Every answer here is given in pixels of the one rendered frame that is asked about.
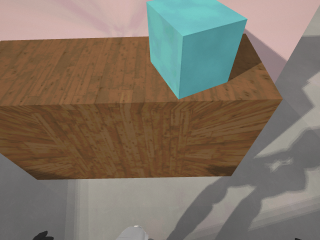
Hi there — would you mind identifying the robot left thigh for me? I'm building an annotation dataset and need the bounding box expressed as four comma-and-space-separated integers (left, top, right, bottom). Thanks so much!
116, 226, 149, 240

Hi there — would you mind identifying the pedestal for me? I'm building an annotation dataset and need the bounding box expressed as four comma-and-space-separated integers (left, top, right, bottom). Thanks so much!
0, 33, 283, 180

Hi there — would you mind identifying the carton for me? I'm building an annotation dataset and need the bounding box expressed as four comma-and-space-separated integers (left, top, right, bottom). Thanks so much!
146, 0, 248, 99

